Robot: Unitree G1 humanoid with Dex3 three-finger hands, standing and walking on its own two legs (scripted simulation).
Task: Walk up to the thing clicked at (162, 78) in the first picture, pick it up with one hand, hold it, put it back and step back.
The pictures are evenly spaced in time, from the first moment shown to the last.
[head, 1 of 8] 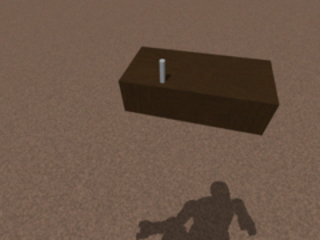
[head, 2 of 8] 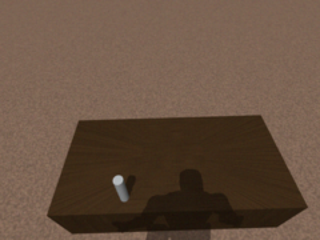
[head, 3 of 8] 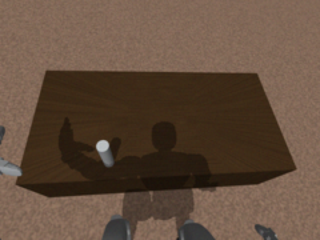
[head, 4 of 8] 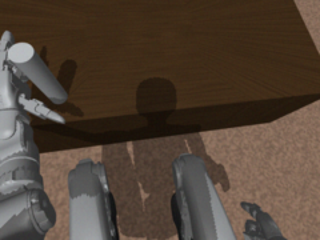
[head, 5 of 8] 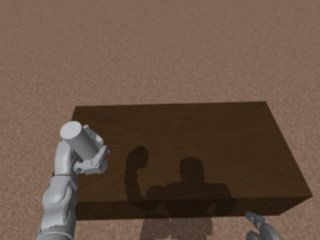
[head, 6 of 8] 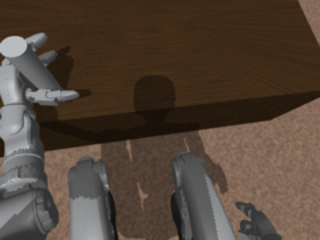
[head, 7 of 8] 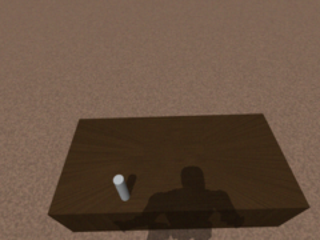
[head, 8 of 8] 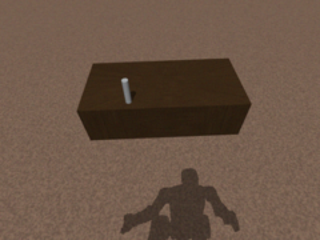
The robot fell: no
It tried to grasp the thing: yes
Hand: left
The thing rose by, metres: 0.39
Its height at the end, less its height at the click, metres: +0.00
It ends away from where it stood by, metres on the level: 0.00
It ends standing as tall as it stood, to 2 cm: yes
